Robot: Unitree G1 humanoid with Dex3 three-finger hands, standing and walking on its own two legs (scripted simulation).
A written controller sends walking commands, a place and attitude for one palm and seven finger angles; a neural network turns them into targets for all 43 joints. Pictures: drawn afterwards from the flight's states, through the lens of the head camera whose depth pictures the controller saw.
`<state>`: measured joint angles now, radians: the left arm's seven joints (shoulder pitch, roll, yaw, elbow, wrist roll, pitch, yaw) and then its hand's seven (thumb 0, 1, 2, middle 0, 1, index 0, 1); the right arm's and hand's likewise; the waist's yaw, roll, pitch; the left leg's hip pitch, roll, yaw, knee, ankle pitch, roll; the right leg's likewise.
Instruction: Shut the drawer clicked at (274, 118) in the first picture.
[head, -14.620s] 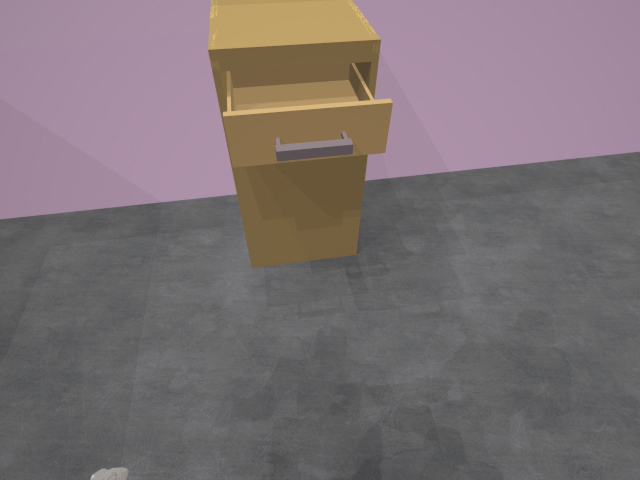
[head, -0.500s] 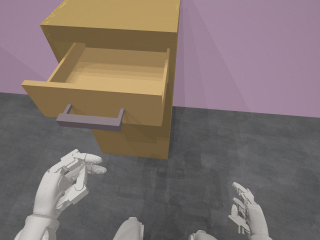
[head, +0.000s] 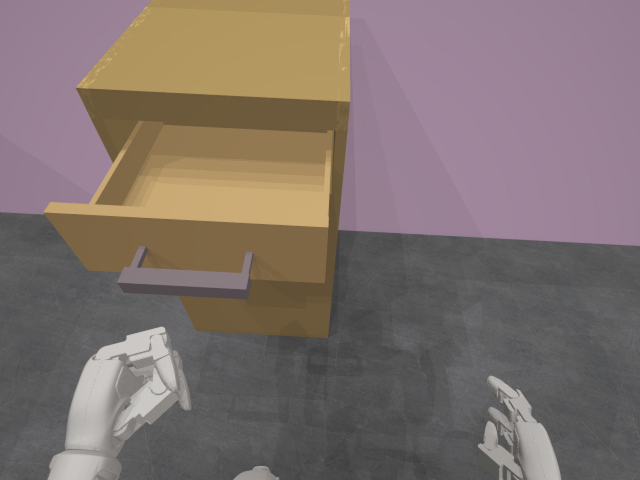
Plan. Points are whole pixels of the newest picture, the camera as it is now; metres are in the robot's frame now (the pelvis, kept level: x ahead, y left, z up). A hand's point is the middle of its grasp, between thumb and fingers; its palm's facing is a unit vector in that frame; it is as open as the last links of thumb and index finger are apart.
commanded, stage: raise the hand and make a fist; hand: left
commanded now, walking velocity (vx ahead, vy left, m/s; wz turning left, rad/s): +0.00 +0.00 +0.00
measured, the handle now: (190, 269) +0.39 +0.22 +0.01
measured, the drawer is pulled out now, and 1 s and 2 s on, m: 0.22 0.22 0.22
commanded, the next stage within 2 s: bring the fist close to the handle in 0.72 s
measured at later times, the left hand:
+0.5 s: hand (165, 381) +0.20 +0.17 +0.11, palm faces +0.04 -1.00 -0.07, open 3.2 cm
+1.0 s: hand (172, 375) +0.21 +0.17 +0.09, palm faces +0.05 -1.00 -0.07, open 3.2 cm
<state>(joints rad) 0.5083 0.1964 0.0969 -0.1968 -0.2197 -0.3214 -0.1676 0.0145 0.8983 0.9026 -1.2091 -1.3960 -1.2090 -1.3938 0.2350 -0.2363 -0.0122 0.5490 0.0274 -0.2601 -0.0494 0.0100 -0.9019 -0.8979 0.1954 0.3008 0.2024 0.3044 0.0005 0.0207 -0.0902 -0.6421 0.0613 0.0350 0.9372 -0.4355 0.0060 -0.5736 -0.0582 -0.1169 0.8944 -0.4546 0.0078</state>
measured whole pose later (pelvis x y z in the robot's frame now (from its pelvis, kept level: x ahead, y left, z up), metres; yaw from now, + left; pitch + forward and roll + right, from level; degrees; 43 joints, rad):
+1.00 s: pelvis +0.00 -0.03 +0.02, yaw +0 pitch +5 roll +0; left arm 0.41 0.22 0.18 -0.06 -0.27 -0.28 -0.25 0.01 0.90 0.90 -1.40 -1.60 -1.40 -1.60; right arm 0.24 -0.25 0.02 0.61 0.04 -0.29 -0.06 0.01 -0.90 -0.90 0.20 0.30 0.20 0.30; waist 0.01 0.05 -0.07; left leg -0.50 0.07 0.02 0.79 -0.37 -0.03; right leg -0.45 -0.04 -0.13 0.78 -0.42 -0.03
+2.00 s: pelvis -0.02 -0.01 -0.03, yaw -1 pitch +15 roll -1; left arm 0.01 0.22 0.19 0.30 -0.22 -0.42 -0.21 0.01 0.90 0.90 -1.40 -1.60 -1.40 -1.60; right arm 0.24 -0.24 0.00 0.59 0.01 -0.14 -0.04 0.01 -0.90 -0.90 0.20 0.30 0.21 0.30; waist -0.03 0.03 -0.12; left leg -0.90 0.08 0.03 1.10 -0.47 -0.01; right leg -0.85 -0.05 -0.10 1.09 -0.50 -0.01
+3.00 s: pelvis -0.04 -0.01 -0.04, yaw +0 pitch +16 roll -2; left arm -0.37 0.32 0.21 0.67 -0.20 -0.43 -0.23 -0.08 0.72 0.96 -1.40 -1.60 -1.40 -1.60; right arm 0.24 -0.25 0.03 0.65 0.03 -0.11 -0.08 0.00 -0.90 -0.90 0.20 0.30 0.21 0.30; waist -0.04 0.02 -0.10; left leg -0.98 0.07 0.00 1.14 -0.44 -0.01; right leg -0.91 -0.05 -0.13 1.12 -0.48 -0.02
